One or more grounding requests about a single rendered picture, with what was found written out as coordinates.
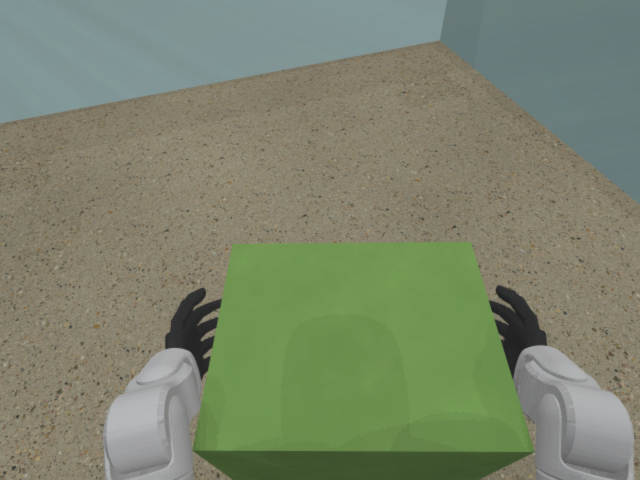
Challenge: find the robot right hand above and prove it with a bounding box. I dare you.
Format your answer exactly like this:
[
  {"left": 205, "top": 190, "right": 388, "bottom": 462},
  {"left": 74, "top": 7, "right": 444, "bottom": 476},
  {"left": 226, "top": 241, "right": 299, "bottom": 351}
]
[{"left": 489, "top": 285, "right": 547, "bottom": 378}]

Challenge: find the carton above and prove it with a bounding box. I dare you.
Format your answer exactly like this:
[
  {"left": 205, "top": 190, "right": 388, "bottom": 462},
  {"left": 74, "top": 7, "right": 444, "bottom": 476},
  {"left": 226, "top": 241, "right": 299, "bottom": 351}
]
[{"left": 192, "top": 242, "right": 535, "bottom": 480}]

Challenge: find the robot left hand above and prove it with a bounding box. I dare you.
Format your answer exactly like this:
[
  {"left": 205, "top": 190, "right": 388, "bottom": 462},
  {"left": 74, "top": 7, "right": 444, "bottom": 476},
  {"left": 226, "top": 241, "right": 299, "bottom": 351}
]
[{"left": 165, "top": 288, "right": 222, "bottom": 380}]

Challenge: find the left robot forearm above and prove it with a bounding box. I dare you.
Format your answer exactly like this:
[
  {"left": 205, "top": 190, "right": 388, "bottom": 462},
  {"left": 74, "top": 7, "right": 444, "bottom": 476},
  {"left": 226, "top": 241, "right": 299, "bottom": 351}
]
[{"left": 103, "top": 348, "right": 202, "bottom": 480}]

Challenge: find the right robot forearm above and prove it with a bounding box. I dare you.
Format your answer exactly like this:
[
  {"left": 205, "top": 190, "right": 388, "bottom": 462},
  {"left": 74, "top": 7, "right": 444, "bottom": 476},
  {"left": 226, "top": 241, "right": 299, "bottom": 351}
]
[{"left": 513, "top": 345, "right": 634, "bottom": 480}]

